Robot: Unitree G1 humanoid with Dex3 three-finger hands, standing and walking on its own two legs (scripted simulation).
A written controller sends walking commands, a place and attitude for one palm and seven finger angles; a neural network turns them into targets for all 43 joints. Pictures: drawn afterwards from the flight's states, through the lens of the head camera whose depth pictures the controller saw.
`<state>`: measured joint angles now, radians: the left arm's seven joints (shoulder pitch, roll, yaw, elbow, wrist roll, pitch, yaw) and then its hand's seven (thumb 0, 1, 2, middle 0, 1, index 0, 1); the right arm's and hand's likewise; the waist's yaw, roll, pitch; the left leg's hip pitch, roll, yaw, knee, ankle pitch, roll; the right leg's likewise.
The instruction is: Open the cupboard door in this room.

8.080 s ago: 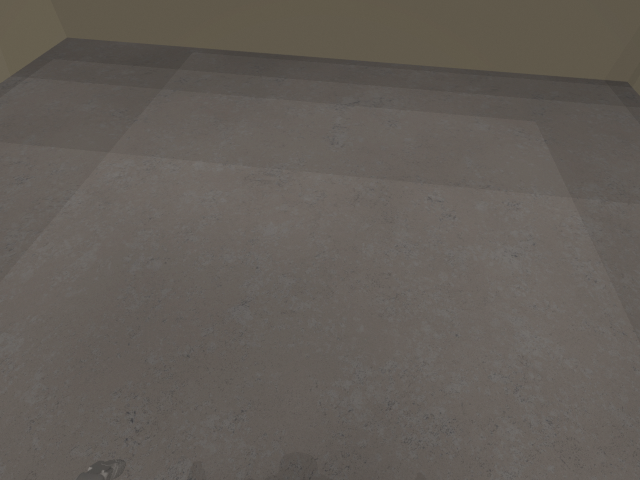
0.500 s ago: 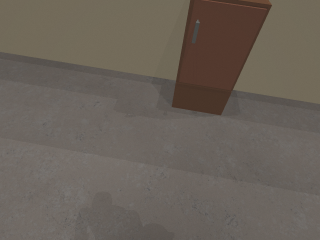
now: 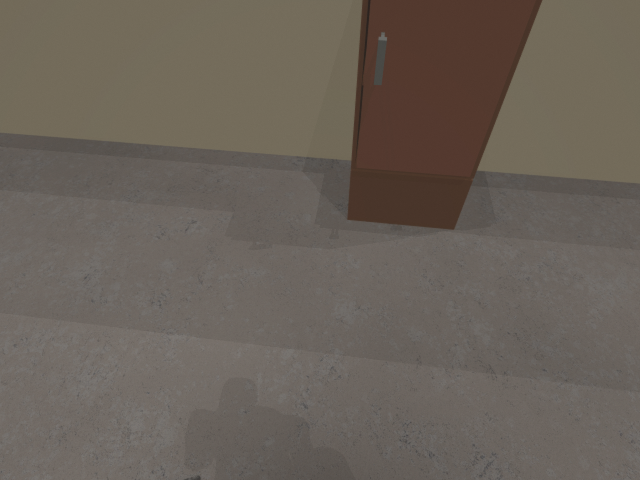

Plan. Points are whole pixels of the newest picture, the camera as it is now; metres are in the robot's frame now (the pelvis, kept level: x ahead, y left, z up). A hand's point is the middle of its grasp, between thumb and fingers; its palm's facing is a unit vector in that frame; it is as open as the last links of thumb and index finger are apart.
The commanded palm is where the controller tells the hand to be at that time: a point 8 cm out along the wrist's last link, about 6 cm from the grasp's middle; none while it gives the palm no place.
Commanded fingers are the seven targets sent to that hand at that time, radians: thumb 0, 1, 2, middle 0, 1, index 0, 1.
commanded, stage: stand and wait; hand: left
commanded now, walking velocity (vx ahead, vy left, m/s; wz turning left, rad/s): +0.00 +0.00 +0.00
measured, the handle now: (380, 58) +1.19 -0.13 -0.03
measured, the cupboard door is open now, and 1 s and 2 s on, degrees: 0 0 0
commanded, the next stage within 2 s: look at it before walking up in 0.46 s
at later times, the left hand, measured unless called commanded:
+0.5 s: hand out of the picture -0.01 +0.18 -0.17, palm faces +0.03 -0.99 -0.17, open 7.4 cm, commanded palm none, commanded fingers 0.00 0.90 0.90 -0.20 -0.30 -0.20 -0.30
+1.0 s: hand out of the picture +0.03 +0.18 -0.17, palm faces +0.02 -0.98 -0.19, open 7.4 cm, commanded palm none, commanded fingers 0.00 0.90 0.90 -0.20 -0.30 -0.20 -0.30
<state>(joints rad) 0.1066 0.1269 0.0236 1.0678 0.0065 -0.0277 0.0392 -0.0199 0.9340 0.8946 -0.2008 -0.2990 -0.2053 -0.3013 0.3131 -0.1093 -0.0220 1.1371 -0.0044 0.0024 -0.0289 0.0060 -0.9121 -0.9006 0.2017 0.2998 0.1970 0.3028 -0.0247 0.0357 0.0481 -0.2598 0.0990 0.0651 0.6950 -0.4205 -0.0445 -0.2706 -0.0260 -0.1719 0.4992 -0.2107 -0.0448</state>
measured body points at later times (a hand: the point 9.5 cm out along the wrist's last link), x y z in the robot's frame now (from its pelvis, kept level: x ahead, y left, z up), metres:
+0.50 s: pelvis +0.04 +0.02 +0.01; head +0.04 +0.02 +0.46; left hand -0.01 +0.23 -0.15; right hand +0.02 -0.19 -0.15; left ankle +0.00 +0.14 -0.73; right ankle +0.04 -0.10 -0.73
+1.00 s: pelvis +0.04 +0.02 +0.01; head +0.04 +0.01 +0.46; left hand +0.03 +0.23 -0.15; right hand +0.00 -0.18 -0.16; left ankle +0.00 +0.14 -0.73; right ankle +0.04 -0.10 -0.73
